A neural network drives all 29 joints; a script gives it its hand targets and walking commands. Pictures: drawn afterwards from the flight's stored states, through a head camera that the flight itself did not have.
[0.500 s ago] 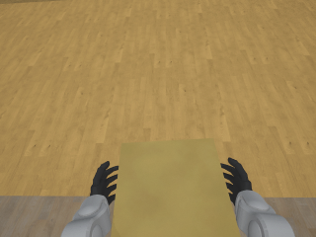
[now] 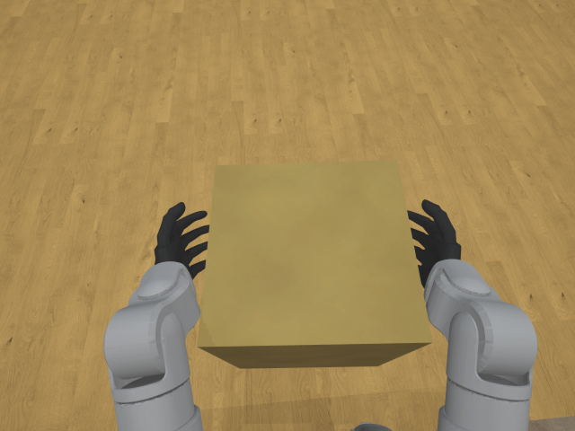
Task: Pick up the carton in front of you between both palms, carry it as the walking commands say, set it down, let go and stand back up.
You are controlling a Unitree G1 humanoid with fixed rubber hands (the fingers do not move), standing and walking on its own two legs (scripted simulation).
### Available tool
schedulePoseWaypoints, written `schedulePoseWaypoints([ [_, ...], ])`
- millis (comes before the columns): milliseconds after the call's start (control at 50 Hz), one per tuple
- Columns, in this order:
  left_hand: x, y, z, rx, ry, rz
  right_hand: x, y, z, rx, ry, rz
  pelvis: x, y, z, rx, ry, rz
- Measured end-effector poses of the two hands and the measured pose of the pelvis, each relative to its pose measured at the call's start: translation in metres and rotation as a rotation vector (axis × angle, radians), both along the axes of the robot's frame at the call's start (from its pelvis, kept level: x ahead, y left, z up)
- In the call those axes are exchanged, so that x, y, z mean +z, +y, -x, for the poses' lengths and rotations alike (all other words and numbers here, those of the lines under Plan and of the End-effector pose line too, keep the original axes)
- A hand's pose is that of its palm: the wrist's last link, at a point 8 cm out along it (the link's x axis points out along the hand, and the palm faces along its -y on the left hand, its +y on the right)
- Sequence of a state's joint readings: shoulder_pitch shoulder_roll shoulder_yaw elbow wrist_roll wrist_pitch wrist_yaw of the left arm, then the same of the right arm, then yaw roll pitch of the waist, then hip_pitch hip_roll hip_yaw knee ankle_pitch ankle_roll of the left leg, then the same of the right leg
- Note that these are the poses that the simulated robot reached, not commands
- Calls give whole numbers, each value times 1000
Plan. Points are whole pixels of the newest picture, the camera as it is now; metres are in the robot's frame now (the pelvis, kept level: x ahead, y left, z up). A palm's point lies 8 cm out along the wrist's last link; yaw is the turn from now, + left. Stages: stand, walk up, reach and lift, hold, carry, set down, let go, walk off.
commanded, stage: carry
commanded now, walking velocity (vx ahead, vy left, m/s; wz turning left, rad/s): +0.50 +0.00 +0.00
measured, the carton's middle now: (307, 279) +0.32 -0.01 +0.06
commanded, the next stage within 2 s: none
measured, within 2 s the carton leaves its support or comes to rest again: neither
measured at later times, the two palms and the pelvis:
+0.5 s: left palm (204, 112) +0.66 +0.16 +0.10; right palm (362, 102) +0.70 -0.15 +0.10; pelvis +0.33 -0.03 +0.01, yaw +2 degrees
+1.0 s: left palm out of the picture +1.02 +0.16 +0.20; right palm out of the picture +1.03 -0.15 +0.21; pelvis +0.68 -0.01 +0.05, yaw +5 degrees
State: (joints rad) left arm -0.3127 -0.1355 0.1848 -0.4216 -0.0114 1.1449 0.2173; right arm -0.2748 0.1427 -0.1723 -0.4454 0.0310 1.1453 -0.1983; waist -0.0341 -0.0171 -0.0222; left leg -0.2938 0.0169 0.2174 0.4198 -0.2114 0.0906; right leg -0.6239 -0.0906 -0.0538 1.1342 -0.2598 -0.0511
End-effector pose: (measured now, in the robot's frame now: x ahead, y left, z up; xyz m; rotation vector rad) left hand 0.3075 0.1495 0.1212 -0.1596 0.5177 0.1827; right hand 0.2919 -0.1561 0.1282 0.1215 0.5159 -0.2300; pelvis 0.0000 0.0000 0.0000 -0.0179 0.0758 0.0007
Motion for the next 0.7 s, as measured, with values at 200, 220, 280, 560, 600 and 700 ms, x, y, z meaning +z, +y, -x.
schedulePoseWaypoints([
  [200,8,1,-171,64,-9,-29,2,-3,-186,22,-11,-9,-7,-12,-138,37,16,-11],
  [220,6,0,-190,71,-12,-30,-1,-4,-206,24,-14,-14,-11,-15,-155,39,16,-11],
  [280,-2,-4,-241,96,-15,-45,-15,-9,-266,44,-17,-25,-23,-25,-202,50,14,1],
  [560,-3,11,-396,141,-15,23,-19,11,-444,61,-6,-77,9,-25,-379,28,40,-30],
  [600,4,13,-432,114,-42,12,-9,11,-475,49,-36,-57,7,-17,-412,22,39,-34],
  [700,13,6,-527,6,-32,-41,7,3,-539,-22,-31,-27,10,5,-488,16,9,-56],
])
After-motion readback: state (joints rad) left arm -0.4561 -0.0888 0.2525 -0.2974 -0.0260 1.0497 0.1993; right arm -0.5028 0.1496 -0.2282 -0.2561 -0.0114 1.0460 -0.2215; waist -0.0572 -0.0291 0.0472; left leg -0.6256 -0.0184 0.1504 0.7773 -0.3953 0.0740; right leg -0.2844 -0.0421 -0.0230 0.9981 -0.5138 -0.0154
